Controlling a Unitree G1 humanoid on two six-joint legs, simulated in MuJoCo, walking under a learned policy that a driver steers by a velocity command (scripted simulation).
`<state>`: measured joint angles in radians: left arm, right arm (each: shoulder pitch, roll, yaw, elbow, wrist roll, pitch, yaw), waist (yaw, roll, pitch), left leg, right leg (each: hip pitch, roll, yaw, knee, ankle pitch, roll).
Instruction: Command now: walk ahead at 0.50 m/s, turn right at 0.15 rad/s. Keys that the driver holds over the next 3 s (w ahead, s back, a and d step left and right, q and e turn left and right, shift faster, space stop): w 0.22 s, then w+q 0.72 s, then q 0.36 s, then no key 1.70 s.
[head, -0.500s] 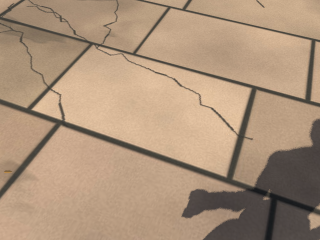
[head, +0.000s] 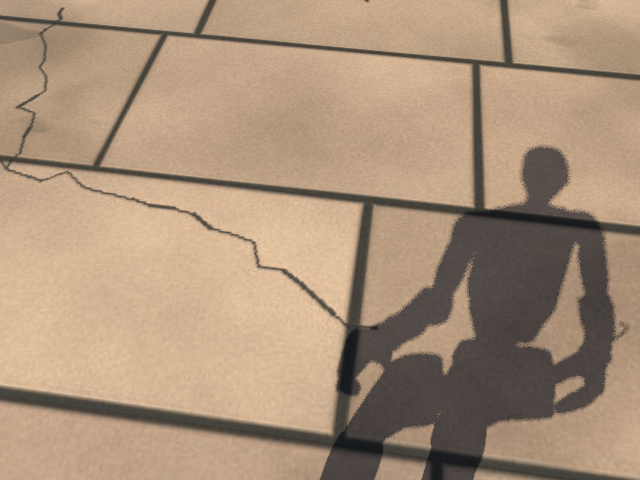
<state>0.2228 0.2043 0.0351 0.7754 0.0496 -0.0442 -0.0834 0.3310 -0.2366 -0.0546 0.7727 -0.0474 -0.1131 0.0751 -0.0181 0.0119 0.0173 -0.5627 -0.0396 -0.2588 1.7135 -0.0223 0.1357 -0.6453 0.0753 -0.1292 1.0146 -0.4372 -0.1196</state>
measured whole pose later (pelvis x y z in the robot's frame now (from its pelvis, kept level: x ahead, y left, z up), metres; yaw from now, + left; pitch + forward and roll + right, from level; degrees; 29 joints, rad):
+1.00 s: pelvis +0.70 -0.04 +0.07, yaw +21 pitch +3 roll -2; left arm 0.25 0.25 0.05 0.70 0.01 -0.09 0.01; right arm 0.26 -0.31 -0.07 0.64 0.02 -0.02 -0.01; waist 0.01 0.04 0.00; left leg -0.64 0.02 -0.06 1.29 -0.33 -0.01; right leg -0.31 0.03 -0.02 0.46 -0.20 -0.01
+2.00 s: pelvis +0.89 +0.04 +0.06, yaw +37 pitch -1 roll +0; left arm 0.19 0.19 0.03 0.73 0.01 -0.02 0.02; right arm 0.24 -0.19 -0.06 0.67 -0.02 0.01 -0.02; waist -0.01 0.00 0.02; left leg -0.34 -0.03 -0.09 0.59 -0.24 -0.02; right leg -0.27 0.01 -0.01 0.60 -0.33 -0.01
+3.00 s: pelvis +0.92 +0.04 +0.07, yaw +37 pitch -1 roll +0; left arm 0.24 0.18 0.04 0.91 0.00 -0.03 0.02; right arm 0.25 -0.19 -0.07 0.89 0.00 0.01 -0.07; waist 0.00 0.01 0.03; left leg -0.24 0.01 -0.11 0.49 -0.23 -0.05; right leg -0.16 0.05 -0.03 0.49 -0.31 -0.05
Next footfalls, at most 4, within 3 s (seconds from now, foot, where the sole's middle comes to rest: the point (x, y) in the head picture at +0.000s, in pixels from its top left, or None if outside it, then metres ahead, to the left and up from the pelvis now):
0.42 left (304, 447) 0.50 0.05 -0.70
0.80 right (381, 308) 0.81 -0.13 -0.70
1.26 left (241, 282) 0.88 0.20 -0.70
1.62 right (333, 246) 0.99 -0.02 -0.70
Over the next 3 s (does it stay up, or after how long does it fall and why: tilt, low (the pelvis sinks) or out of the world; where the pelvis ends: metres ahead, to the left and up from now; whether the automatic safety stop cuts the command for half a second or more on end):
stays up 0.92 0.04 0.07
